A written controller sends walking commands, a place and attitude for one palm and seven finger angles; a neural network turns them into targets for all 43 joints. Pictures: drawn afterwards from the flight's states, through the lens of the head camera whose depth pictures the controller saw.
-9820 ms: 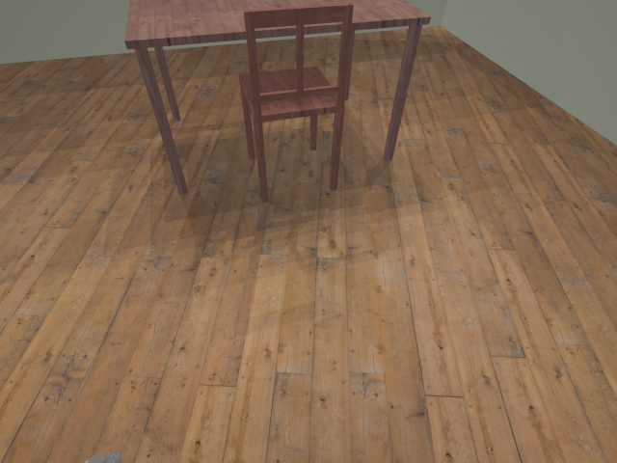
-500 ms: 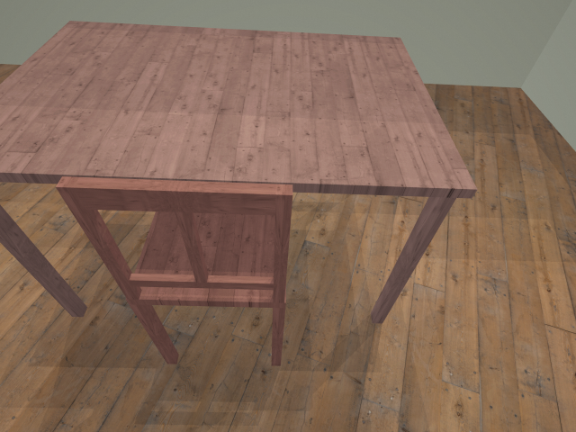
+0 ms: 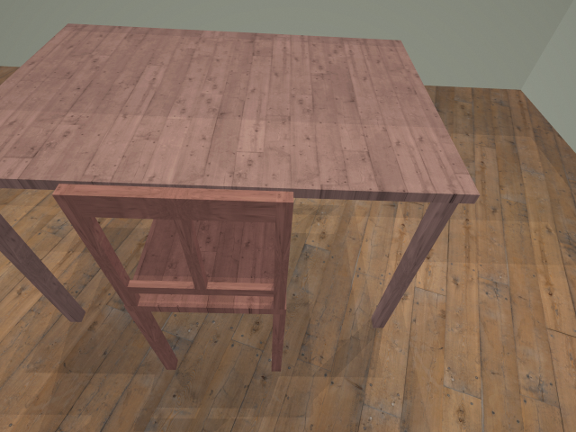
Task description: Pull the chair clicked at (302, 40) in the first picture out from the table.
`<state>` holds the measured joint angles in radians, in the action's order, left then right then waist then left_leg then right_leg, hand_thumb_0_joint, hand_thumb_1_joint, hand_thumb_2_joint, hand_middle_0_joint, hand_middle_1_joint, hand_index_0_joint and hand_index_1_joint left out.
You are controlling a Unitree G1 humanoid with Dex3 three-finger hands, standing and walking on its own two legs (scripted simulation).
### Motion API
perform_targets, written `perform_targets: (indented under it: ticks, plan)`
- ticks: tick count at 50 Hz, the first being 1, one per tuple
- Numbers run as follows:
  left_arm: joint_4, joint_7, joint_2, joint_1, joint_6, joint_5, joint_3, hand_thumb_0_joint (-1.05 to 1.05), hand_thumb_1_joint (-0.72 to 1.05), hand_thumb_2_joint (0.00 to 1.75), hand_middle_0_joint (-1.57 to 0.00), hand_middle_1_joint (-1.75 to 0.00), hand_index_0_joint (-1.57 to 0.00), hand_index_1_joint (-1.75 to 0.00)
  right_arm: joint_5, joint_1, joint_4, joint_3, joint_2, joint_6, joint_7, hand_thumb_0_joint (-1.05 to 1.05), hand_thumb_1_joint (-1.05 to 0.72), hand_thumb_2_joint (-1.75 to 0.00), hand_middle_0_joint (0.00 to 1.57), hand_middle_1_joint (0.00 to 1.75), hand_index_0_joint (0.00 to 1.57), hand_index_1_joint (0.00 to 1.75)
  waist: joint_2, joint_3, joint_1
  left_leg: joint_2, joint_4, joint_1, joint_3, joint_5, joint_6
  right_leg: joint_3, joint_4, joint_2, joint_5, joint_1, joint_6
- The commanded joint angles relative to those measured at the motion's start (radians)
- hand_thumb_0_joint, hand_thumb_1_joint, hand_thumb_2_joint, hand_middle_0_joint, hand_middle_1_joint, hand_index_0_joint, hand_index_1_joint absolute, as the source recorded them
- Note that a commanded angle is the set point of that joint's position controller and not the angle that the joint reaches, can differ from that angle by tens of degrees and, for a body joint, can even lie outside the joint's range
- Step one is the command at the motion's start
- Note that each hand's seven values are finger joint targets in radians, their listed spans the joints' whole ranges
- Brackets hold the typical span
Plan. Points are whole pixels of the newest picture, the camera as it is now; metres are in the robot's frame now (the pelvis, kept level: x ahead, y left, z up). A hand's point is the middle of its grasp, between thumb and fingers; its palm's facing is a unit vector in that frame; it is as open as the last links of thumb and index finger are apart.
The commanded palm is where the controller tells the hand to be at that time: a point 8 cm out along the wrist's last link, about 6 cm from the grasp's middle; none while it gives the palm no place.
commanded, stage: look again from close up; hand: left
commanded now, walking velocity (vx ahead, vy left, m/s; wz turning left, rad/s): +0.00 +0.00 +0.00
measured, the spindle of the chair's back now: (193, 254) +0.45 +0.21 -0.10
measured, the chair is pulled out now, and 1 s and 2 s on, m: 0.00 0.00 0.00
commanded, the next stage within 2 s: raise the hand toward the chair's back in 0.14 s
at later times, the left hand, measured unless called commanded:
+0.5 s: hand (180, 372) +0.20 +0.16 -0.02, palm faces +0.19 -0.98 -0.01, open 7.9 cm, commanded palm +0.11 +0.21 -0.07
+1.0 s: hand (193, 405) +0.17 +0.14 -0.06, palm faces +0.03 -1.00 -0.02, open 12.2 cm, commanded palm +0.13 +0.20 -0.06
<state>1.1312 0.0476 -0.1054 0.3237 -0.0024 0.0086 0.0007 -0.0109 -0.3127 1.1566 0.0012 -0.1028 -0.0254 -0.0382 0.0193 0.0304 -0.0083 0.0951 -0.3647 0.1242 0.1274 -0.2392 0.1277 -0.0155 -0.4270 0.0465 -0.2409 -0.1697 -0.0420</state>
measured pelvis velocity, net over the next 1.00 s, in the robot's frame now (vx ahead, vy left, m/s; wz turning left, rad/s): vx -0.03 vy -0.08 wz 0.12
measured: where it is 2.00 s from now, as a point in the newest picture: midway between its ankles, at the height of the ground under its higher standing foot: outside the picture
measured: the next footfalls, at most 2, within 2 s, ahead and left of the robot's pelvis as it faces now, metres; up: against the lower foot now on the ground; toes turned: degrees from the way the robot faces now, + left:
none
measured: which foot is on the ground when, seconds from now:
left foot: down 0.00-1.00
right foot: down 0.00-1.00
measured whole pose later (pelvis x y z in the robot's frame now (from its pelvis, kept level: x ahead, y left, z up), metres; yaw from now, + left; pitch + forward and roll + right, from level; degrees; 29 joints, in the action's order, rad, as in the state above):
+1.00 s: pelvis -0.03 -0.08 -0.10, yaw +7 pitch +17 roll -1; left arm 0.08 -0.40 -0.28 0.33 0.38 -0.33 -0.21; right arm 0.04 -0.17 0.57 -0.05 -0.17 -0.19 -0.02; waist -0.01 -0.14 0.00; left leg 0.02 -1.21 0.95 -0.02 -0.55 0.02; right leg -0.18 -1.14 -0.06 -0.50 -0.95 0.12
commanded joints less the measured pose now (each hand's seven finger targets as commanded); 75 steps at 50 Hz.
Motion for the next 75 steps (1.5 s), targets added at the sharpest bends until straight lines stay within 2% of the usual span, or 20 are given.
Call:
perform_targets:
  ticks: [1,11,12,13,14,15,16,18,20,23,27,29,32,35,39,44,49,59,63,75]
  plan:
    - [-0.006,0.006,-0.057,0.093,0.009,0.004,-0.008,0.00,0.90,0.90,-0.20,-0.30,-0.20,-0.30,0.001,-0.100,-0.009,0.013,-0.102,-0.005,-0.012,0.00,-0.90,-0.90,0.20,0.30,0.20,0.30,-0.033,0.065,0.002,-0.222,0.111,0.003,-0.212,0.203,-0.095,0.052,0.032,0.054,0.095,-0.057,0.045]
    - [-0.001,0.006,-0.059,0.092,0.009,0.003,-0.009,0.00,0.90,0.90,-0.20,-0.30,-0.20,-0.30,0.001,-0.110,-0.002,0.010,-0.099,-0.006,-0.014,0.00,-0.90,-0.90,0.20,0.30,0.20,0.30,-0.032,0.070,0.002,-0.219,0.108,0.000,-0.208,0.213,-0.096,0.056,0.035,0.054,0.098,-0.053,0.048]
    - [0.003,0.038,-0.124,0.084,0.034,0.018,0.005,0.00,0.90,0.90,-0.20,-0.30,-0.20,-0.30,0.014,-0.048,-0.100,0.002,-0.169,-0.016,0.002,0.00,-0.90,-0.90,0.20,0.30,0.20,0.30,0.094,0.064,0.010,-0.250,-0.074,0.103,-0.227,0.655,-0.110,0.025,0.001,0.062,0.246,-0.038,0.041]
    - [-1.528,0.040,-0.341,-0.584,0.225,-0.154,-0.111,0.00,0.88,0.89,-0.20,-0.30,-0.20,-0.30,0.038,-0.096,-0.446,0.040,-0.351,-0.154,-0.026,0.00,-0.90,-0.90,0.20,0.30,0.20,0.30,-0.125,-0.460,-0.124,-0.186,-0.014,-0.295,-0.287,0.643,-0.191,-0.039,-0.137,-0.057,0.152,-0.115,0.026]
    - [-1.528,0.089,-0.387,-0.470,0.195,-0.117,-0.152,0.00,0.85,0.88,-0.20,-0.29,-0.20,-0.29,0.035,-0.013,-0.379,0.002,-0.263,-0.241,-0.046,0.00,-0.90,-0.90,0.20,0.30,0.20,0.30,-0.293,-0.425,-0.062,-0.237,0.059,-0.317,-0.264,0.546,-0.228,-0.007,-0.282,-0.045,-0.076,-0.217,0.034]
    - [-1.257,0.105,-0.117,-0.020,0.064,-0.094,0.023,0.00,0.83,0.87,-0.19,-0.29,-0.19,-0.29,0.035,0.022,-0.404,0.000,-0.226,-0.302,-0.031,0.00,-0.90,-0.90,0.20,0.30,0.20,0.30,-0.267,-0.272,-0.023,-0.230,0.106,-0.153,-0.296,0.410,-0.260,-0.021,-0.356,-0.042,-0.163,-0.304,0.058]
    - [-1.075,0.106,0.058,0.107,-0.008,-0.134,0.134,0.00,0.81,0.86,-0.19,-0.29,-0.19,-0.29,0.059,0.008,-0.368,0.003,-0.207,-0.321,-0.023,0.00,-0.90,-0.90,0.20,0.30,0.20,0.30,-0.160,-0.109,-0.031,-0.188,0.069,-0.018,-0.258,0.297,-0.234,-0.028,-0.352,-0.026,-0.128,-0.321,0.049]
    - [-1.195,0.079,-0.042,-0.028,0.081,-0.166,0.076,0.00,0.76,0.84,-0.19,-0.28,-0.19,-0.28,0.049,0.016,-0.434,0.041,-0.285,-0.345,-0.011,0.00,-0.90,-0.90,0.20,0.30,0.20,0.30,-0.045,-0.055,-0.062,-0.153,-0.080,0.105,-0.242,0.144,-0.176,-0.064,-0.235,-0.032,-0.140,-0.332,0.054]
    - [-1.070,0.022,-0.017,0.038,0.179,-0.166,0.038,0.00,0.71,0.82,-0.18,-0.27,-0.18,-0.27,0.025,0.038,-0.504,0.056,-0.295,-0.342,0.006,0.00,-0.90,-0.90,0.20,0.30,0.20,0.30,0.133,-0.055,-0.072,-0.118,-0.247,0.267,-0.229,0.015,-0.159,-0.088,-0.183,-0.046,-0.116,-0.394,0.067]
    - [-0.926,-0.148,-0.054,0.282,0.402,-0.243,-0.099,0.00,0.64,0.79,-0.17,-0.26,-0.17,-0.26,0.021,0.126,-0.607,0.078,-0.289,-0.315,0.030,0.00,-0.90,-0.90,0.20,0.30,0.20,0.30,0.270,-0.123,0.025,-0.082,-0.408,0.555,-0.188,-0.123,-0.176,-0.064,-0.322,-0.040,-0.266,-0.499,0.084]
    - [-0.926,-0.335,-0.206,0.330,0.627,-0.247,-0.243,0.00,0.55,0.75,-0.16,-0.25,-0.16,-0.25,0.038,0.212,-0.747,0.104,-0.281,-0.268,0.066,0.00,-0.90,-0.90,0.20,0.30,0.20,0.30,0.120,-0.181,0.070,-0.046,-0.561,0.767,-0.110,-0.161,-0.138,0.060,-0.427,-0.025,-0.247,-0.473,0.095]
    - [-1.027,-0.336,-0.265,0.255,0.597,-0.250,-0.288,0.00,0.50,0.73,-0.16,-0.24,-0.16,-0.24,0.041,0.218,-0.795,0.098,-0.281,-0.226,0.062,0.00,-0.90,-0.90,0.20,0.30,0.20,0.30,-0.006,-0.220,0.090,-0.044,-0.570,0.794,-0.110,-0.181,-0.132,0.077,-0.470,-0.032,-0.274,-0.486,0.101]
    - [-1.301,-0.295,-0.263,0.105,0.587,-0.292,-0.284,0.00,0.43,0.70,-0.15,-0.23,-0.15,-0.23,0.039,0.197,-0.847,0.087,-0.260,-0.206,0.042,0.00,-0.90,-0.90,0.20,0.30,0.20,0.30,-0.145,-0.331,0.055,-0.061,-0.607,0.725,-0.135,-0.156,-0.112,0.093,-0.483,-0.044,-0.253,-0.515,0.099]
    - [-1.481,-0.273,-0.258,-0.011,0.653,-0.293,-0.235,0.00,0.36,0.67,-0.15,-0.22,-0.15,-0.22,0.030,0.151,-0.821,0.074,-0.250,-0.212,0.022,0.00,-0.90,-0.90,0.20,0.30,0.20,0.30,-0.156,-0.396,-0.019,-0.082,-0.683,0.705,-0.167,-0.098,-0.097,0.111,-0.498,-0.054,-0.165,-0.548,0.080]
    - [-1.351,-0.381,-0.233,-0.079,0.672,-0.307,-0.133,0.00,0.27,0.63,-0.14,-0.20,-0.14,-0.20,0.035,0.138,-0.756,0.047,-0.274,-0.246,0.003,0.00,-0.90,-0.90,0.20,0.30,0.20,0.30,-0.103,-0.291,-0.104,-0.095,-0.778,0.799,-0.188,-0.154,-0.085,0.147,-0.476,-0.049,-0.220,-0.629,0.060]
    - [-1.216,-0.471,-0.331,0.001,0.500,-0.352,-0.275,0.00,0.15,0.58,-0.13,-0.18,-0.13,-0.18,0.061,0.142,-0.750,0.043,-0.276,-0.244,-0.015,0.00,-0.90,-0.90,0.20,0.30,0.20,0.30,-0.054,-0.422,-0.019,-0.092,-0.774,0.841,-0.172,-0.123,-0.086,0.207,-0.429,-0.012,-0.193,-0.441,0.024]
    - [-1.222,-0.416,-0.336,0.067,0.424,-0.385,-0.385,0.00,0.04,0.53,-0.11,-0.16,-0.11,-0.16,0.057,0.174,-0.758,0.041,-0.239,-0.222,-0.010,0.00,-0.90,-0.90,0.20,0.30,0.20,0.30,0.003,-0.477,0.035,-0.089,-0.739,0.860,-0.184,-0.067,-0.107,0.245,-0.429,0.035,0.018,-0.278,-0.015]
    - [-1.170,-0.408,-0.279,0.055,0.537,-0.361,-0.305,0.00,-0.20,0.43,-0.09,-0.13,-0.09,-0.13,0.056,0.131,-0.735,0.060,-0.263,-0.241,-0.009,0.00,-0.90,-0.90,0.20,0.30,0.20,0.30,0.047,-0.377,-0.005,-0.086,-0.698,0.846,-0.172,-0.098,-0.095,0.188,-0.430,0.014,-0.092,-0.406,0.000]
    - [-1.248,-0.379,-0.281,0.036,0.572,-0.355,-0.287,0.00,-0.29,0.39,-0.08,-0.11,-0.08,-0.11,0.056,0.125,-0.741,0.063,-0.267,-0.252,-0.012,0.00,-0.90,-0.90,0.20,0.30,0.20,0.30,-0.050,-0.412,0.002,-0.084,-0.656,0.761,-0.162,-0.076,-0.087,0.125,-0.447,-0.012,-0.131,-0.448,0.035]
    - [-1.261,-0.340,-0.288,-0.017,0.513,-0.317,-0.254,0.00,-0.50,0.30,-0.06,-0.08,-0.06,-0.08,0.047,0.115,-0.771,0.047,-0.288,-0.218,-0.007,0.00,-0.90,-0.90,0.20,0.30,0.20,0.30,-0.096,-0.404,-0.010,-0.097,-0.578,0.619,-0.205,-0.012,-0.105,-0.022,-0.505,-0.061,-0.073,-0.538,0.072]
